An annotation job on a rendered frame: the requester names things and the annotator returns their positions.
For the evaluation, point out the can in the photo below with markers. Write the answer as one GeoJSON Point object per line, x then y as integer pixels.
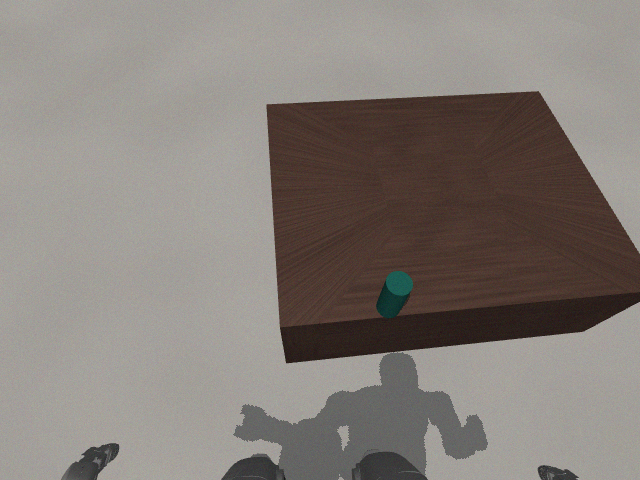
{"type": "Point", "coordinates": [395, 291]}

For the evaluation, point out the left robot hand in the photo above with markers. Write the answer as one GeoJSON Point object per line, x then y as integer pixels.
{"type": "Point", "coordinates": [92, 462]}

